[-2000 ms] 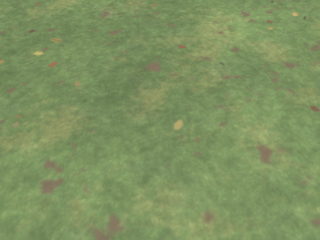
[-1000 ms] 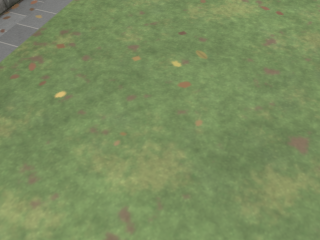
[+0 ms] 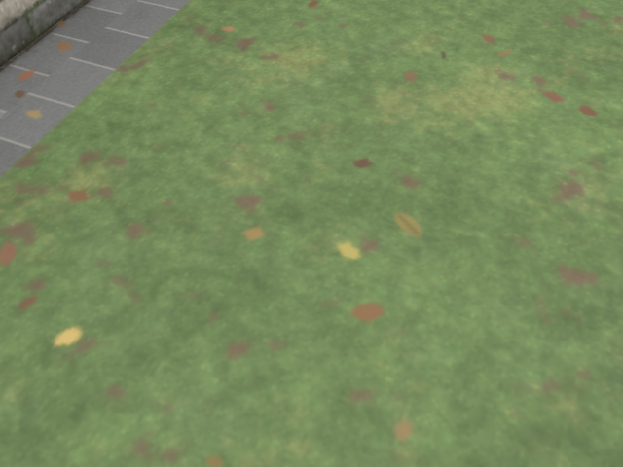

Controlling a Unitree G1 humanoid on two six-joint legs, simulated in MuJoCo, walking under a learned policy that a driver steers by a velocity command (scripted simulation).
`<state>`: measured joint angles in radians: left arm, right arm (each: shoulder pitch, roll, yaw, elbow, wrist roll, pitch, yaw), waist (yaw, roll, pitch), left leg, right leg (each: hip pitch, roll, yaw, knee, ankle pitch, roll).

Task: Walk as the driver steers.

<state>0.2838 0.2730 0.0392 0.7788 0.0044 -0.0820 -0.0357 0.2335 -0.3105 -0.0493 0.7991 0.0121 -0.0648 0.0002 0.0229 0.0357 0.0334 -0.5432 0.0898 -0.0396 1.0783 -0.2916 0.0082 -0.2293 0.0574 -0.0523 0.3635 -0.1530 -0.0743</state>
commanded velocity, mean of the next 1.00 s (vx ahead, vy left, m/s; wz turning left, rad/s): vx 0.50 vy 0.00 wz -0.35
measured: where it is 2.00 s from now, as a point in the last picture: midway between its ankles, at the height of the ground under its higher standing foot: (451, 268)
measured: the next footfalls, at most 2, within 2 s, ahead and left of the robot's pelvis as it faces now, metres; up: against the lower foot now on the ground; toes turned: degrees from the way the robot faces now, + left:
left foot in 0.32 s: +0.35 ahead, +0.16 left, +0.00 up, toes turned -2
right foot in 0.86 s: +0.58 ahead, -0.14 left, +0.00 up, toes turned -22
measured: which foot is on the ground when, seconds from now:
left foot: up 0.00-0.30, down 0.32-0.88, up 0.90-1.00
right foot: down 0.00-0.34, up 0.36-0.84, down 0.86-1.00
